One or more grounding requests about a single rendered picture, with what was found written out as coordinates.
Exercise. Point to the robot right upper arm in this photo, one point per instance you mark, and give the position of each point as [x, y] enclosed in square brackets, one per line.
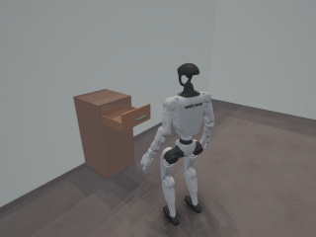
[207, 108]

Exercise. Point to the right robot shin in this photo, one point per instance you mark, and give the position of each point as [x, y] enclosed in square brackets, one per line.
[192, 186]

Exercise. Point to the left robot hand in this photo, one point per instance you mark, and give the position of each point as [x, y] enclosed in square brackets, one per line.
[146, 162]

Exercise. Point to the handle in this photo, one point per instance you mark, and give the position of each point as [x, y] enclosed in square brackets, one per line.
[142, 117]

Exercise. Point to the left robot forearm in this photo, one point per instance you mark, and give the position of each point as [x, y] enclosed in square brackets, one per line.
[156, 144]

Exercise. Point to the right robot hand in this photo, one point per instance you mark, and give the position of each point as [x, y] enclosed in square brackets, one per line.
[206, 140]

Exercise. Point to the right robot forearm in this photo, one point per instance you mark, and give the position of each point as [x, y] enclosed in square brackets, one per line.
[207, 129]

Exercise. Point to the cabinet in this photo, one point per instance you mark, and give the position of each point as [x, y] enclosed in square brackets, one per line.
[106, 150]

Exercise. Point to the drawer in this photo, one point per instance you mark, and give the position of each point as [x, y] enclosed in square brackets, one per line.
[122, 117]

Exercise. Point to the robot left upper arm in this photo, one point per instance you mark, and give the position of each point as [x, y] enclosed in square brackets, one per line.
[168, 105]

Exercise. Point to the robot right foot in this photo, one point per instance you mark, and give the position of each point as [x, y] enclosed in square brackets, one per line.
[196, 207]

